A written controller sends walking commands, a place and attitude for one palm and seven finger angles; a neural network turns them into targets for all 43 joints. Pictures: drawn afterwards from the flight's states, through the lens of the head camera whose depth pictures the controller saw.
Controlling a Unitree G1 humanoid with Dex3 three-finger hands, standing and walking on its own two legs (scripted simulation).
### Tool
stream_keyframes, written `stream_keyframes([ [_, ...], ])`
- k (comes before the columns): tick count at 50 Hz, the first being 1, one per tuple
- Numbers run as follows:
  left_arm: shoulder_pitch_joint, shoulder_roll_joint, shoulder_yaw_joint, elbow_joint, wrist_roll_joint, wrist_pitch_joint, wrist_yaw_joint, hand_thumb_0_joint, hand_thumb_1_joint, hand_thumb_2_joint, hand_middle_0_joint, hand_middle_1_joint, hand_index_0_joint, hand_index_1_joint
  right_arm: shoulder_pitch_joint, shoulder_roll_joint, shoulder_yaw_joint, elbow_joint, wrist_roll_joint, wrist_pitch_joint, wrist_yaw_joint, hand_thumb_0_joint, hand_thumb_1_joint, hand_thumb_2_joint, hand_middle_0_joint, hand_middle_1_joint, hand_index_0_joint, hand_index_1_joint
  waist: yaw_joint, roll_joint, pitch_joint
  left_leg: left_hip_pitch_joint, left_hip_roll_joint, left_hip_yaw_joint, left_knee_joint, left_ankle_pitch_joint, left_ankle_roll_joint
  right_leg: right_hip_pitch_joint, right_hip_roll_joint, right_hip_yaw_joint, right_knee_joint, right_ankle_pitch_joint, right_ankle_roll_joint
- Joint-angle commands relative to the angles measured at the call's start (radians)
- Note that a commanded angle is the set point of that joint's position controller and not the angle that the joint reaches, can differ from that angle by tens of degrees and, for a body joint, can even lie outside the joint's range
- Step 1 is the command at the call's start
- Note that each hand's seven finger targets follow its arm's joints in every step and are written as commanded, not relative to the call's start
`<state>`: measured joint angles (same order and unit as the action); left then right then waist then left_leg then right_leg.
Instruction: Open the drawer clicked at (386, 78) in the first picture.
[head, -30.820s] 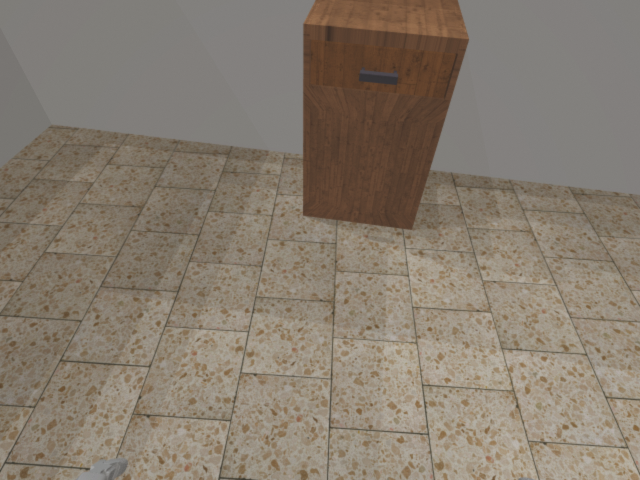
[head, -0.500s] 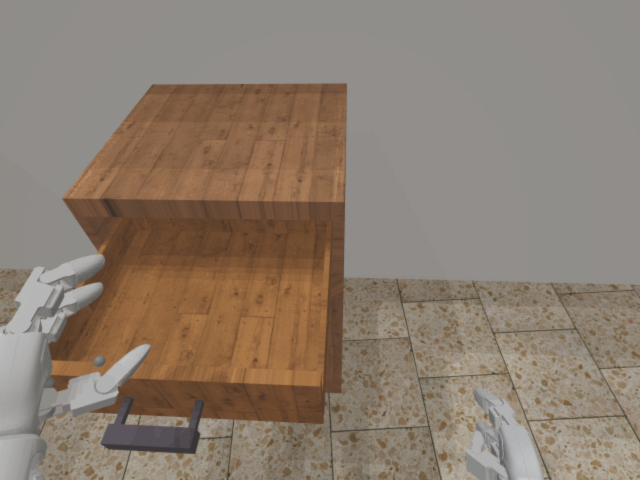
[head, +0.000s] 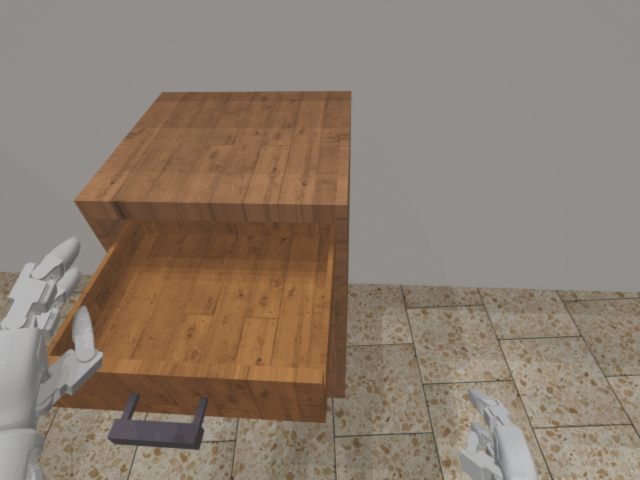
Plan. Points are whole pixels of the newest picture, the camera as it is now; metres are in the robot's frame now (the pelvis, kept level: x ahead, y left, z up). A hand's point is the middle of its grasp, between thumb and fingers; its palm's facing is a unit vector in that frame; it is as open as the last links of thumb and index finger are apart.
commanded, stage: step back with the hand held close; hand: left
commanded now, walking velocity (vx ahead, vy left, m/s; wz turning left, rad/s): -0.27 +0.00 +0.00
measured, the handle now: (162, 417) +0.20 +0.26 -0.08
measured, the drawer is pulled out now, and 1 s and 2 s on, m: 0.30 0.30 0.30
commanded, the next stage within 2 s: stop stepping back and stand still in 1.14 s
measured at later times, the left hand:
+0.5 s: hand (52, 389) +0.15 +0.26 +0.15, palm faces +0.31 -0.80 -0.51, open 7.4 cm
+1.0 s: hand out of the picture +0.06 +0.24 +0.15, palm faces +0.31 -0.81 -0.51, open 7.4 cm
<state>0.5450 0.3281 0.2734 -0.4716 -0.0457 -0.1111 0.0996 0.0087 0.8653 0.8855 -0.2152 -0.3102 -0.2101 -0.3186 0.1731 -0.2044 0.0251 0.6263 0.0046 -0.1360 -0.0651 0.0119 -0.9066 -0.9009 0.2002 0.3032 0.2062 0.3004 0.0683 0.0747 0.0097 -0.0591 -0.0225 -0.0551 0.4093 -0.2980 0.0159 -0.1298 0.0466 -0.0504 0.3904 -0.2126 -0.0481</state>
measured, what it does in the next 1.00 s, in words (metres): walks backwards: right foot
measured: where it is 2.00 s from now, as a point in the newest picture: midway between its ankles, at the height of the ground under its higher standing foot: outside the picture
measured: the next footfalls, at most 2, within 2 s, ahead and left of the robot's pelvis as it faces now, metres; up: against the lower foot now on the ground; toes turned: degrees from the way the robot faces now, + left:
right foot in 0.64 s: -0.06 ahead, -0.09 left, +0.00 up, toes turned -1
left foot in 1.32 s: -0.23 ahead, +0.09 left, +0.00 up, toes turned +4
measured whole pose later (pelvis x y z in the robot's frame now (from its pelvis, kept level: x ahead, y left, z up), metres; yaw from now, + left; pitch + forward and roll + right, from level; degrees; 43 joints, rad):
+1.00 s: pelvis -0.14 +0.00 -0.01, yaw +0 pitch +2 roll +2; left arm 0.65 0.44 0.40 -0.63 -0.04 -0.19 0.13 0.01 0.88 0.89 -0.22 -0.30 -0.21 -0.31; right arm 0.16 -0.20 -0.02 0.57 0.01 -0.07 -0.07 0.01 -0.91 -0.90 0.20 0.30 0.21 0.30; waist -0.01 -0.07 0.04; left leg -0.34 -0.01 0.00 0.53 -0.22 -0.02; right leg -0.38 -0.01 -0.04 0.61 -0.28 -0.02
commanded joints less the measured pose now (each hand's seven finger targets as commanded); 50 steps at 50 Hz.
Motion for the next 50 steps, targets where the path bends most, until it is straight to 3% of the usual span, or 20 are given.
stream_keyframes([
  [1, -0.221, 0.295, 0.271, -0.311, -0.004, -0.121, 0.034, 0.0, 0.9, 0.9, -0.2, -0.3, -0.2, -0.3, -0.108, -0.115, -0.033, -0.213, 0.014, -0.041, -0.013, 0.0, -0.9, -0.9, 0.2, 0.3, 0.2, 0.3, -0.049, -0.034, 0.063, -0.151, 0.055, -0.027, -0.036, 0.156, 0.015, -0.059, -0.123, 0.148, -0.111, 0.161, 0.017],
  [2, -0.116, 0.199, 0.21, -0.204, 0.004, -0.125, 0.026, 0.0, 0.9, 0.9, -0.2, -0.3, -0.2, -0.3, -0.106, -0.104, -0.038, -0.185, 0.002, -0.026, -0.014, 0.0, -0.9, -0.9, 0.2, 0.3, 0.2, 0.3, -0.058, -0.101, 0.04, -0.146, 0.055, -0.043, -0.017, 0.123, 0.02, -0.07, -0.143, 0.148, -0.117, 0.14, 0.012],
  [3, -0.075, 0.176, 0.178, -0.193, 0.011, -0.121, 0.021, 0.0, 0.9, 0.9, -0.2, -0.3, -0.2, -0.3, -0.119, -0.11, -0.046, -0.194, 0.005, -0.017, -0.01, 0.0, -0.9, -0.9, 0.2, 0.3, 0.2, 0.3, -0.059, -0.138, 0.024, -0.127, 0.051, -0.04, 0.002, 0.131, 0.025, -0.08, -0.152, 0.153, -0.121, 0.144, 0.013],
  [9, 0.076, 0.167, 0.18, -0.272, 0.019, -0.139, 0.025, 0.0, 0.9, 0.9, -0.2, -0.3, -0.2, -0.3, -0.115, -0.125, -0.067, -0.221, 0.003, 0.008, -0.007, 0.0, -0.9, -0.9, 0.2, 0.3, 0.2, 0.3, -0.058, -0.029, -0.196, -0.127, 0.07, -0.035, 0.033, 0.35, 0.016, 0.029, -0.171, 0.123, 0.005, 0.362, 0.004],
  [13, 0.131, 0.198, 0.217, -0.318, 0.014, -0.14, 0.033, 0.0, 0.9, 0.9, -0.2, -0.3, -0.2, -0.3, -0.109, -0.122, -0.085, -0.238, 0.011, 0.03, -0.008, 0.0, -0.9, -0.9, 0.2, 0.3, 0.2, 0.3, -0.065, -0.091, -0.24, -0.164, 0.079, -0.047, 0.071, 0.416, 0.007, 0.045, -0.181, 0.114, 0.056, 0.43, -0.005],
  [19, 0.13, 0.231, 0.241, -0.381, 0.007, -0.143, 0.042, 0.0, 0.9, 0.9, -0.2, -0.3, -0.2, -0.3, -0.118, -0.123, -0.088, -0.244, 0.01, 0.037, -0.018, 0.0, -0.9, -0.9, 0.2, 0.3, 0.2, 0.3, -0.065, 0.009, -0.198, -0.213, 0.112, -0.093, 0.036, 0.46, -0.003, -0.023, -0.148, 0.089, 0.124, 0.342, -0.001],
  [26, 0.094, 0.19, 0.207, -0.388, 0.038, -0.146, 0.077, 0.0, 0.9, 0.9, -0.2, -0.3, -0.2, -0.3, -0.059, -0.125, -0.084, -0.232, -0.049, -0.007, -0.028, 0.0, -0.9, -0.9, 0.2, 0.3, 0.2, 0.3, -0.069, 0.103, -0.066, -0.431, 0.255, -0.199, -0.134, 0.351, 0.05, -0.055, -0.053, 0.051, 0.372, -0.189, 0.039],
  [28, 0.103, 0.169, 0.193, -0.355, 0.038, -0.142, 0.086, 0.0, 0.9, 0.9, -0.2, -0.3, -0.2, -0.3, -0.037, -0.121, -0.079, -0.211, -0.051, -0.019, -0.03, 0.0, -0.9, -0.9, 0.2, 0.3, 0.2, 0.3, -0.071, 0.086, -0.062, -0.388, 0.249, -0.183, -0.074, 0.378, 0.081, -0.069, -0.061, 0.051, 0.293, -0.189, 0.038],
  [31, 0.097, 0.163, 0.171, -0.336, 0.024, -0.134, 0.085, 0.0, 0.9, 0.9, -0.2, -0.3, -0.2, -0.3, -0.038, -0.133, -0.074, -0.193, -0.036, -0.028, -0.03, 0.0, -0.9, -0.9, 0.2, 0.3, 0.2, 0.3, -0.084, 0.041, -0.124, -0.197, 0.213, -0.162, 0.035, 0.487, 0.053, -0.104, -0.074, 0.044, 0.073, -0.042, 0.032],
  [33, 0.059, 0.178, 0.179, -0.342, 0.017, -0.139, 0.068, 0.0, 0.9, 0.9, -0.2, -0.3, -0.2, -0.3, -0.06, -0.14, -0.069, -0.202, -0.016, -0.024, -0.023, 0.0, -0.9, -0.9, 0.2, 0.3, 0.2, 0.3, -0.087, 0.011, -0.152, -0.21, 0.169, -0.109, 0.104, 0.416, 0.03, -0.056, -0.133, 0.095, 0.021, 0.235, 0.007],
  [34, 0.048, 0.198, 0.191, -0.359, 0.016, -0.141, 0.067, 0.0, 0.9, 0.9, -0.2, -0.3, -0.2, -0.3, -0.052, -0.134, -0.068, -0.203, -0.012, -0.015, -0.025, 0.0, -0.9, -0.9, 0.2, 0.3, 0.2, 0.3, -0.098, -0.041, -0.189, -0.191, 0.127, -0.068, 0.177, 0.468, 0.012, -0.041, -0.194, 0.167, 0.034, 0.499, -0.026],
  [35, 0.056, 0.182, 0.182, -0.327, 0.004, -0.135, 0.057, 0.0, 0.9, 0.9, -0.2, -0.3, -0.2, -0.3, -0.06, -0.128, -0.076, -0.202, 0.012, -0.013, -0.019, 0.0, -0.9, -0.9, 0.2, 0.3, 0.2, 0.3, -0.093, -0.14, -0.256, -0.172, 0.079, -0.018, 0.263, 0.399, 0.001, -0.022, -0.254, 0.209, 0.029, 0.608, -0.058],
  [36, 0.069, 0.188, 0.186, -0.326, -0.005, -0.135, 0.052, 0.0, 0.9, 0.9, -0.2, -0.3, -0.2, -0.3, -0.062, -0.12, -0.079, -0.208, 0.02, -0.008, -0.016, 0.0, -0.9, -0.9, 0.2, 0.3, 0.2, 0.3, -0.091, -0.217, -0.259, -0.19, 0.039, 0.01, 0.338, 0.194, -0.01, -0.028, -0.32, 0.237, 0.006, 0.658, -0.089],
  [37, 0.083, 0.2, 0.202, -0.318, -0.008, -0.137, 0.049, 0.0, 0.9, 0.9, -0.2, -0.3, -0.2, -0.3, -0.07, -0.11, -0.079, -0.211, 0.022, 0.001, -0.014, 0.0, -0.9, -0.9, 0.2, 0.3, 0.2, 0.3, -0.085, -0.238, -0.223, -0.251, 0.006, 0.013, 0.413, -0.035, -0.014, -0.052, -0.365, 0.261, -0.017, 0.622, -0.117],
  [38, 0.091, 0.212, 0.216, -0.333, -0.009, -0.139, 0.047, 0.0, 0.9, 0.9, -0.2, -0.3, -0.2, -0.3, -0.084, -0.098, -0.075, -0.217, 0.023, 0.01, -0.012, 0.0, -0.9, -0.9, 0.2, 0.3, 0.2, 0.3, -0.075, -0.237, -0.187, -0.292, 0.004, 0.001, 0.454, -0.116, -0.009, -0.08, -0.383, 0.25, -0.031, 0.549, -0.129],
  [41, 0.125, 0.211, 0.232, -0.33, -0.001, -0.128, 0.047, 0.0, 0.9, 0.9, -0.2, -0.3, -0.2, -0.3, -0.12, -0.068, -0.05, -0.227, 0.012, 0.035, -0.016, 0.0, -0.9, -0.9, 0.2, 0.3, 0.2, 0.3, -0.084, -0.19, -0.097, -0.294, 0.041, 0.004, 0.27, -0.073, -0.005, -0.127, -0.32, 0.172, -0.004, 0.465, -0.092],
  [43, 0.127, 0.213, 0.228, -0.329, 0.002, -0.13, 0.052, 0.0, 0.9, 0.9, -0.2, -0.3, -0.2, -0.3, -0.124, -0.075, -0.048, -0.208, 0.006, 0.045, -0.024, 0.0, -0.9, -0.9, 0.2, 0.3, 0.2, 0.3, -0.093, -0.111, -0.076, -0.23, 0.055, 0.036, -0.003, 0.158, 0.0, -0.128, -0.232, 0.109, 0.068, 0.392, -0.02],
  [45, 0.1, 0.236, 0.229, -0.387, 0.012, -0.146, 0.052, 0.0, 0.9, 0.9, -0.2, -0.3, -0.2, -0.3, -0.124, -0.112, -0.076, -0.215, 0.002, 0.03, -0.025, 0.0, -0.9, -0.9, 0.2, 0.3, 0.2, 0.3, -0.065, 0.112, -0.126, -0.194, 0.232, -0.128, -0.061, 0.548, 0.046, -0.128, -0.114, 0.055, 0.215, 0.171, 0.044],
  [46, 0.107, 0.235, 0.22, -0.403, 0.005, -0.154, 0.047, 0.0, 0.9, 0.9, -0.2, -0.3, -0.2, -0.3, -0.107, -0.112, -0.08, -0.219, 0.004, 0.015, -0.016, 0.0, -0.9, -0.9, 0.2, 0.3, 0.2, 0.3, -0.063, 0.122, -0.167, -0.169, 0.284, -0.128, -0.04, 0.63, 0.073, -0.147, -0.101, 0.063, 0.276, -0.027, 0.046],
  [50, 0.105, 0.238, 0.246, -0.421, 0.0, -0.159, 0.04, 0.0, 0.9, 0.9, -0.2, -0.3, -0.2, -0.3, -0.113, -0.115, -0.085, -0.217, -0.003, -0.014, -0.006, 0.0, -0.9, -0.9, 0.2, 0.3, 0.2, 0.3, -0.057, 0.123, -0.164, -0.316, 0.286, -0.099, -0.024, 0.461, 0.086, -0.074, -0.095, 0.06, 0.279, -0.088, 0.045],
])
